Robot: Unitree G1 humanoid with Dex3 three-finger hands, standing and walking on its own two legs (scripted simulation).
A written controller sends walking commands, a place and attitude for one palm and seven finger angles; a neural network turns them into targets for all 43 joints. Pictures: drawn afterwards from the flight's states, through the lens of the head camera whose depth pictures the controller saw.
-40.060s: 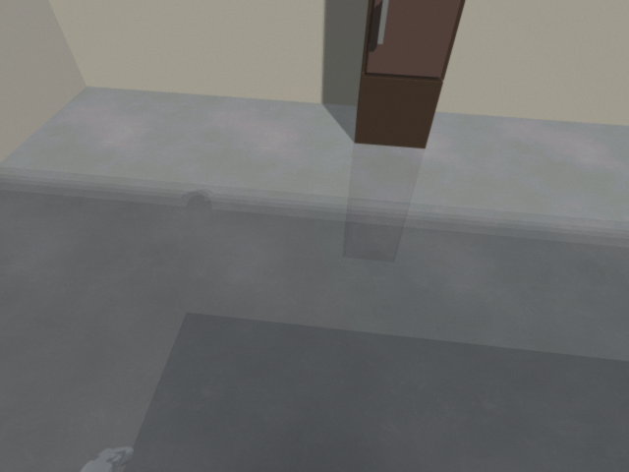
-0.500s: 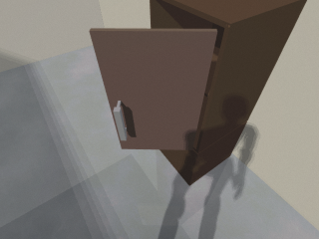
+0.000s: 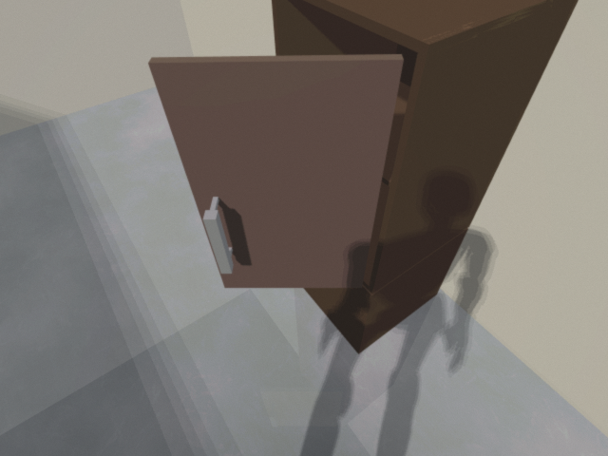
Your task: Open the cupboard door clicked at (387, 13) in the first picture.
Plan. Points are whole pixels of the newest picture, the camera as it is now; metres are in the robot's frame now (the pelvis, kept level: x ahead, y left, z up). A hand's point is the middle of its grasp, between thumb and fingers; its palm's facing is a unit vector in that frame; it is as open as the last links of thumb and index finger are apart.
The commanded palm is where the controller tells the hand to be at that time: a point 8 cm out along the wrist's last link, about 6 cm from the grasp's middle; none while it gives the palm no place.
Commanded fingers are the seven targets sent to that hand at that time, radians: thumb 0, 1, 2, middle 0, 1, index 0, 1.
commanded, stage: raise the hand with hooked fingers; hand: left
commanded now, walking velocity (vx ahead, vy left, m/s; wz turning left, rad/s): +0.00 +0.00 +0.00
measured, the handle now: (221, 236) +0.54 +0.21 -0.10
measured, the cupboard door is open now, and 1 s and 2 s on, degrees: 54 54 54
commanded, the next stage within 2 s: none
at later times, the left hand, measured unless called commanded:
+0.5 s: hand out of the picture +0.13 +0.20 -0.10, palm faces +0.14 -0.99 -0.01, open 9.2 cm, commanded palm +0.14 +0.25 -0.07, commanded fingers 0.00 0.27 0.63 -0.25 -0.70 -0.25 -0.70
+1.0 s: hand (140, 423) +0.18 +0.24 -0.08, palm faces +0.05 -1.00 -0.07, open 12.2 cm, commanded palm +0.16 +0.30 -0.07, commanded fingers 0.00 -0.31 0.38 -0.29 -1.08 -0.29 -1.08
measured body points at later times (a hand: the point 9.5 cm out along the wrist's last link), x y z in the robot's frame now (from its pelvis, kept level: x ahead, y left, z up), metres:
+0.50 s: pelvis -0.04 -0.02 -0.11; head +0.04 +0.01 +0.33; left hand +0.12 +0.25 -0.10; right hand +0.23 -0.25 -0.14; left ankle -0.03 +0.10 -0.74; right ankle +0.01 -0.12 -0.74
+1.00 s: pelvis -0.06 +0.01 -0.12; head +0.03 +0.03 +0.32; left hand +0.17 +0.30 -0.07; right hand +0.11 -0.25 -0.19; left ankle -0.03 +0.10 -0.74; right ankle +0.01 -0.12 -0.74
